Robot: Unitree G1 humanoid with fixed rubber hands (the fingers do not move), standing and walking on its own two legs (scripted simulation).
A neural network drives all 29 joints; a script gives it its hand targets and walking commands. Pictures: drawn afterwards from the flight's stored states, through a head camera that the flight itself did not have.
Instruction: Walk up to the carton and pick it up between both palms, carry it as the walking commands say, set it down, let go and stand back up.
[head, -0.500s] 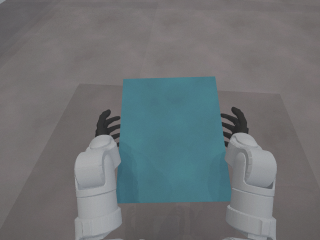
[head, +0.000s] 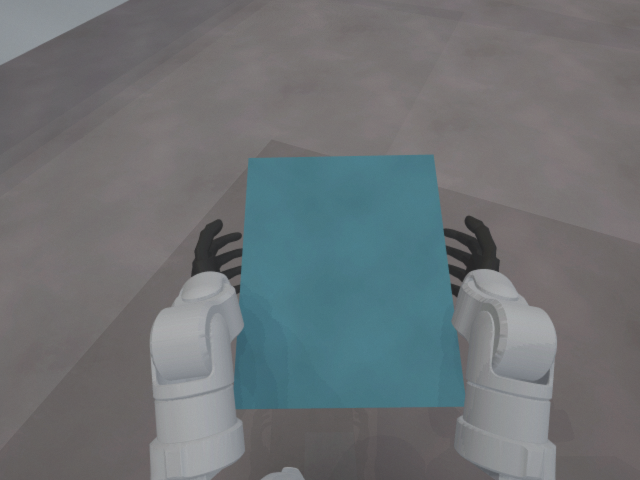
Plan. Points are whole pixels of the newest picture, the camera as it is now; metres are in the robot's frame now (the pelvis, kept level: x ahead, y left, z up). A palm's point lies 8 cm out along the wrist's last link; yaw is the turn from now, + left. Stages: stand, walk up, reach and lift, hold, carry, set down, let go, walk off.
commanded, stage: carry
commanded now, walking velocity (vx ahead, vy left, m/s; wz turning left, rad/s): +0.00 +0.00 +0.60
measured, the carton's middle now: (341, 290) +0.36 +0.02 +0.03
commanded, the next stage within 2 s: none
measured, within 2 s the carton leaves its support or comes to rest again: neither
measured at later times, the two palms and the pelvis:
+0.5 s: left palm (70, 440) +0.15 +0.25 +0.10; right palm (383, 345) +0.26 -0.03 +0.10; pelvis -0.10 +0.00 +0.00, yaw +17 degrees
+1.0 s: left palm out of the picture -0.03 +0.31 +0.10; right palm (258, 461) +0.15 +0.08 +0.11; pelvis -0.20 +0.00 +0.00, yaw +35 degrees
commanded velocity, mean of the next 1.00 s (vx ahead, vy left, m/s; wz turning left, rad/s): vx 0.00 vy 0.00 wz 0.60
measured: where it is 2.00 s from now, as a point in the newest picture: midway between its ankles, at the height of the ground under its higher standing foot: outside the picture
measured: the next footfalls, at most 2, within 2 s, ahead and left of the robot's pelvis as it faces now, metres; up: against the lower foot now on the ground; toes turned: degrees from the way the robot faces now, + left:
right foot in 0.02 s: +0.07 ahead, -0.14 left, +0.00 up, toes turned -3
left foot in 0.22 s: +0.04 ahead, +0.11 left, +0.00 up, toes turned +14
